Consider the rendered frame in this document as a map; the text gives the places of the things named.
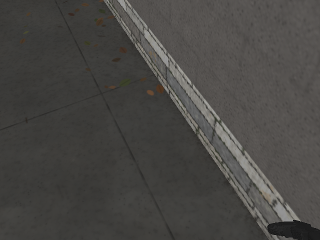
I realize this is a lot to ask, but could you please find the right robot hand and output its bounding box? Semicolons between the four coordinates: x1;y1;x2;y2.
267;220;320;240

